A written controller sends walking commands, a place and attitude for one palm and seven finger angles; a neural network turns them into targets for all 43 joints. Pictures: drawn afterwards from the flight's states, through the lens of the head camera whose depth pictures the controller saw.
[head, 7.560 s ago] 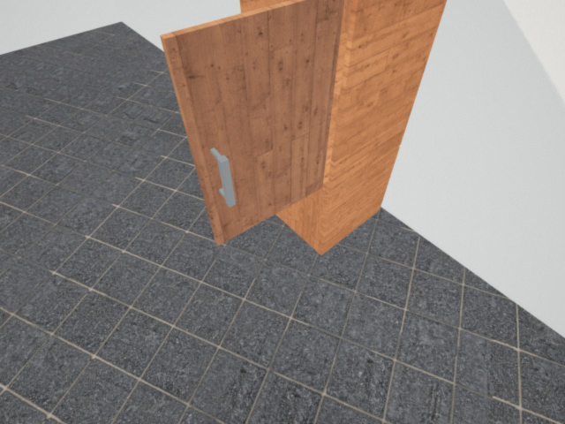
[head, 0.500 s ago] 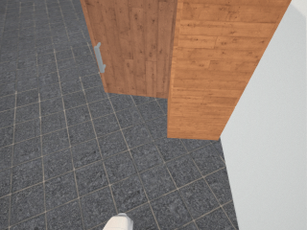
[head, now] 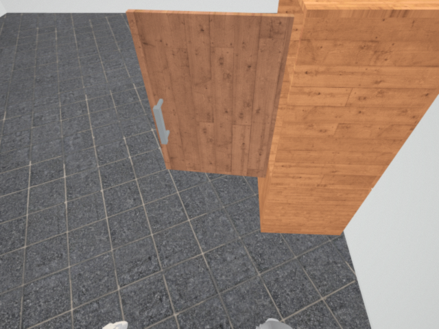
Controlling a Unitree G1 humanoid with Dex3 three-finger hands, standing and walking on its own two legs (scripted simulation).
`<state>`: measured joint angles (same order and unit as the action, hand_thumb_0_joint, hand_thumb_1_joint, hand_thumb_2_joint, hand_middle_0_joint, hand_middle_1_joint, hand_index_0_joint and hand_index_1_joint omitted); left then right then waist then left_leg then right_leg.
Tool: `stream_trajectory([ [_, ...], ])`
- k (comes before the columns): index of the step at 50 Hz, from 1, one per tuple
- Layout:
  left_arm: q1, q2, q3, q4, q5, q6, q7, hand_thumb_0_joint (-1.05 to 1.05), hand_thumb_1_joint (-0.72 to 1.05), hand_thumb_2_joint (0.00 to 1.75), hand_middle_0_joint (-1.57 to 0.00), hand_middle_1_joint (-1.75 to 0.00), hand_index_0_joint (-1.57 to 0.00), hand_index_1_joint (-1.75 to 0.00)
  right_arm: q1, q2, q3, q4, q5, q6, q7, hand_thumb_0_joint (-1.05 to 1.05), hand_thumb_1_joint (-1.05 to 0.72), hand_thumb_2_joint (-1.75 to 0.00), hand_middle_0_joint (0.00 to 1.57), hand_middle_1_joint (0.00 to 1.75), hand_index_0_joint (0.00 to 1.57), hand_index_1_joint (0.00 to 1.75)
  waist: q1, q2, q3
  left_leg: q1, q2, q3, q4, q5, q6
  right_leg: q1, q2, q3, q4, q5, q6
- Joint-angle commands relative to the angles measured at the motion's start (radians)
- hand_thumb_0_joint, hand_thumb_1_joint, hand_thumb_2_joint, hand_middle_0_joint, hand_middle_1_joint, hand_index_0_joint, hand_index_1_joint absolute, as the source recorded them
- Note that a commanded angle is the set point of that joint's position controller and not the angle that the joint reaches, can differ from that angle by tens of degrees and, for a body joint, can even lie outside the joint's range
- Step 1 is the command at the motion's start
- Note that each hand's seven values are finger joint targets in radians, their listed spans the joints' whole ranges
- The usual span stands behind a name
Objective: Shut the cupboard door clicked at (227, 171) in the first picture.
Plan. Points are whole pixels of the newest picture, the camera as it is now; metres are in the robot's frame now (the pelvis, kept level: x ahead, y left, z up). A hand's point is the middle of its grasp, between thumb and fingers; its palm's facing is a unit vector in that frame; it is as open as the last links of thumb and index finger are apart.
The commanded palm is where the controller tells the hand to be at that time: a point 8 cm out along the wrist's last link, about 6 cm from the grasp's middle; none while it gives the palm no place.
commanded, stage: take the last steps up to it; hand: left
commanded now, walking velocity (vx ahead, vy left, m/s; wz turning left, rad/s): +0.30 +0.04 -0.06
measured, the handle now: (162, 122) +0.72 +0.23 -0.08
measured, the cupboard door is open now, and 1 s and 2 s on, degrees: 86 86 86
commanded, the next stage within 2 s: come to a stop and stand still in 0.44 s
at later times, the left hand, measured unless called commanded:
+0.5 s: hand out of the picture +0.14 +0.20 -0.18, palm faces +0.09 -0.98 -0.17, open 7.3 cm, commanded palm none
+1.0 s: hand (145, 254) +0.32 +0.21 -0.17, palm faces -0.03 -0.96 -0.27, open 7.4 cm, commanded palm none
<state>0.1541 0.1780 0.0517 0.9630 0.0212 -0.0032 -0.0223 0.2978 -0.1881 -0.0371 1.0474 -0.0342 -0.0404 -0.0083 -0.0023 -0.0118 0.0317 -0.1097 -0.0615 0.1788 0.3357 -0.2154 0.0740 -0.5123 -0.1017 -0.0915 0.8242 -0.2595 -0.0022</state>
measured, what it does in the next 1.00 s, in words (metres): walks ahead: right foot, then left foot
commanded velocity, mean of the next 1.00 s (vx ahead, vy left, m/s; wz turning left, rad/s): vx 0.02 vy -0.01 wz -0.01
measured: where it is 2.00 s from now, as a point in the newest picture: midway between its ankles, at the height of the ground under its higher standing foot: outside the picture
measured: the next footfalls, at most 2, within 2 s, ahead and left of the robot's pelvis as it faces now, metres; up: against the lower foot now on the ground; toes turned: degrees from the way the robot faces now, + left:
right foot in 0.12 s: +0.15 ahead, -0.11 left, +0.00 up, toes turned -7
left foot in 0.52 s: +0.32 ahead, +0.14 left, +0.00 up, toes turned +5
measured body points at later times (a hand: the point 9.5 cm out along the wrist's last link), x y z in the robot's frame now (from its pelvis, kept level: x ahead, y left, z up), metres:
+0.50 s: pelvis +0.18 +0.02 +0.00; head +0.20 +0.03 +0.45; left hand +0.14 +0.25 -0.16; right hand +0.26 -0.22 -0.15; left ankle +0.27 +0.14 -0.73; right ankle +0.11 -0.10 -0.74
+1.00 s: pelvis +0.23 +0.01 -0.01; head +0.26 +0.00 +0.44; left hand +0.32 +0.26 -0.15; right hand +0.27 -0.24 -0.17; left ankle +0.26 +0.13 -0.72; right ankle +0.22 -0.09 -0.74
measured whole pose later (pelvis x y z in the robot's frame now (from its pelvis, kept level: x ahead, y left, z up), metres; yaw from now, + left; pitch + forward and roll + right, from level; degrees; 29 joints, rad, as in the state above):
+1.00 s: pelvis +0.23 +0.01 -0.01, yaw -3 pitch +0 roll +1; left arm 0.18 0.21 0.05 0.97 0.03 0.03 0.02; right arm 0.18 -0.21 -0.06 1.02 -0.01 0.06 -0.03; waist -0.02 0.02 0.07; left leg -0.39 0.04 0.07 0.74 -0.42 -0.01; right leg -0.25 -0.01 -0.06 0.58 -0.33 -0.03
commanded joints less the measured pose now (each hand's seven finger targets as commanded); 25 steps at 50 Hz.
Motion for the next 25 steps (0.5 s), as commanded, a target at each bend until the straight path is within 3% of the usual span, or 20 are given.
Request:
stream_trajectory([
  [1,-0.034,0.062,0.013,-0.076,0.004,-0.017,0.002,0.0,0.9,0.9,-0.2,-0.3,-0.2,-0.3,0.063,-0.126,-0.022,-0.026,-0.001,-0.021,0.001,0.0,-0.9,-0.9,0.2,0.3,0.2,0.3,-0.003,0.029,0.059,-0.055,0.35,-0.234,-0.169,-0.039,0.128,0.083,0.002,0.019,-0.14,-0.017,-0.008],
  [2,-0.026,0.069,0.015,-0.074,0.005,-0.022,0.003,0.0,0.9,0.9,-0.2,-0.3,-0.2,-0.3,0.071,-0.117,-0.021,-0.021,0.0,-0.02,0.001,0.0,-0.9,-0.9,0.2,0.3,0.2,0.3,0.002,0.002,0.06,-0.06,0.336,-0.224,-0.131,-0.002,0.115,0.131,0.02,0.009,-0.188,-0.01,-0.012],
  [3,0.009,0.072,0.018,-0.062,0.006,-0.025,0.003,0.0,0.9,0.9,-0.2,-0.3,-0.2,-0.3,0.062,-0.117,-0.017,-0.017,0.001,-0.019,0.0,0.0,-0.9,-0.9,0.2,0.3,0.2,0.3,0.024,0.015,0.053,-0.084,0.312,-0.193,-0.071,0.026,0.091,0.215,0.03,-0.001,-0.254,0.028,-0.015],
  [4,0.073,0.088,0.024,-0.038,0.007,-0.031,0.005,0.0,0.9,0.9,-0.2,-0.3,-0.2,-0.3,0.059,-0.103,-0.013,-0.013,0.006,-0.019,0.001,0.0,-0.9,-0.9,0.2,0.3,0.2,0.3,0.047,-0.024,0.02,-0.125,0.258,-0.147,0.031,0.034,0.054,0.346,0.043,0.003,-0.32,0.049,-0.026],
  [5,0.187,0.138,0.038,-0.007,0.009,-0.042,0.01,0.0,0.9,0.9,-0.2,-0.3,-0.2,-0.3,0.053,-0.08,-0.009,-0.021,0.014,-0.022,0.003,0.0,-0.9,-0.9,0.2,0.3,0.2,0.3,0.093,-0.104,-0.036,-0.248,0.173,-0.079,0.235,-0.002,0.009,0.546,-0.042,0.145,-0.389,0.021,-0.066],
  [6,0.3,0.233,0.058,0.031,0.007,-0.05,0.015,0.0,0.9,0.9,-0.2,-0.3,-0.2,-0.3,0.066,-0.059,-0.006,-0.045,0.02,-0.022,0.011,0.0,-0.9,-0.9,0.2,0.3,0.2,0.3,0.115,-0.311,-0.079,-0.48,0.049,0.008,0.486,-0.237,-0.053,0.729,-0.275,0.473,-0.512,0.001,-0.179],
  [7,0.338,0.247,0.061,0.036,-0.004,-0.047,0.027,0.0,0.9,0.9,-0.2,-0.3,-0.2,-0.3,0.026,-0.103,-0.017,-0.063,0.014,-0.014,0.012,0.0,-0.9,-0.9,0.2,0.3,0.2,0.3,0.127,-0.228,-0.071,-0.527,0.072,-0.085,0.695,-0.403,-0.058,0.684,-0.38,0.588,-0.608,-0.015,-0.261],
  [8,0.278,0.203,0.059,0.022,-0.004,-0.053,0.037,0.0,0.9,0.9,-0.2,-0.3,-0.2,-0.3,-0.027,-0.106,-0.024,-0.064,0.014,-0.015,0.01,0.0,-0.9,-0.9,0.2,0.3,0.2,0.3,0.106,-0.128,-0.015,-0.582,0.119,-0.175,0.774,-0.306,-0.058,0.627,-0.348,0.531,-0.601,0.043,-0.263],
  [10,0.191,0.145,0.035,0.004,-0.008,-0.06,0.039,0.0,0.9,0.9,-0.2,-0.3,-0.2,-0.3,-0.038,-0.069,-0.02,-0.05,0.014,-0.004,0.011,0.0,-0.9,-0.9,0.2,0.3,0.2,0.3,0.052,-0.058,0.01,-0.528,0.16,-0.196,0.757,-0.19,-0.08,0.491,-0.282,0.354,-0.607,0.17,-0.216],
  [11,0.168,0.119,0.028,0.001,-0.01,-0.065,0.036,0.0,0.9,0.9,-0.2,-0.3,-0.2,-0.3,-0.017,-0.045,-0.018,-0.039,0.011,0.007,0.015,0.0,-0.9,-0.9,0.2,0.3,0.2,0.3,0.029,-0.067,0.008,-0.479,0.168,-0.184,0.729,-0.135,-0.09,0.429,-0.245,0.265,-0.628,0.187,-0.188],
  [13,0.146,0.106,0.023,0.01,-0.008,-0.074,0.033,0.0,0.9,0.9,-0.2,-0.3,-0.2,-0.3,0.014,-0.015,-0.015,-0.027,0.009,0.02,0.025,0.0,-0.9,-0.9,0.2,0.3,0.2,0.3,0.001,-0.098,0.009,-0.411,0.165,-0.15,0.645,-0.059,-0.099,0.358,-0.189,0.157,-0.655,0.201,-0.164],
  [15,0.163,0.095,0.028,0.027,-0.005,-0.082,0.03,0.0,0.9,0.9,-0.2,-0.3,-0.2,-0.3,-0.004,0.0,-0.016,-0.034,0.008,0.022,0.031,0.0,-0.9,-0.9,0.2,0.3,0.2,0.3,0.005,-0.095,0.012,-0.401,0.161,-0.127,0.533,-0.015,-0.111,0.369,-0.173,0.133,-0.66,0.214,-0.163],
  [18,0.195,0.135,0.03,0.058,-0.002,-0.082,0.029,0.0,0.9,0.9,-0.2,-0.3,-0.2,-0.3,-0.067,0.008,-0.014,-0.061,0.011,0.013,0.036,0.0,-0.9,-0.9,0.2,0.3,0.2,0.3,0.026,-0.058,0.008,-0.37,0.14,-0.1,0.375,-0.012,-0.113,0.405,-0.183,0.128,-0.618,0.307,-0.169],
  [21,0.215,0.151,0.029,0.088,-0.002,-0.074,0.026,0.0,0.9,0.9,-0.2,-0.3,-0.2,-0.3,-0.1,-0.006,-0.012,-0.074,0.012,0.001,0.036,0.0,-0.9,-0.9,0.2,0.3,0.2,0.3,0.035,-0.123,0.005,-0.312,0.111,-0.08,0.272,0.004,-0.101,0.429,-0.177,0.117,-0.56,0.336,-0.145],
  [23,0.197,0.146,0.028,0.095,-0.003,-0.064,0.028,0.0,0.9,0.9,-0.2,-0.3,-0.2,-0.3,-0.048,-0.02,-0.014,-0.054,0.008,-0.008,0.029,0.0,-0.9,-0.9,0.2,0.3,0.2,0.3,-0.002,-0.104,0.019,-0.147,0.081,-0.051,0.158,0.077,-0.093,0.335,-0.143,0.083,-0.484,0.304,-0.106],
  [24,0.195,0.128,0.023,0.094,-0.004,-0.059,0.028,0.0,0.9,0.9,-0.2,-0.3,-0.2,-0.3,0.032,-0.056,-0.02,-0.029,0.006,-0.015,0.022,0.0,-0.9,-0.9,0.2,0.3,0.2,0.3,-0.039,-0.048,-0.01,-0.014,0.091,-0.078,0.108,0.093,-0.08,0.278,-0.107,0.057,-0.359,0.291,-0.085],
  [25,0.22,0.094,0.015,0.085,-0.008,-0.053,0.026,0.0,0.9,0.9,-0.2,-0.3,-0.2,-0.3,0.134,-0.137,-0.036,-0.007,-0.003,-0.024,0.011,0.0,-0.9,-0.9,0.2,0.3,0.2,0.3,-0.069,0.124,-0.088,0.151,0.235,-0.24,0.093,0.166,-0.021,0.15,-0.016,0.0,-0.147,0.101,-0.043],
])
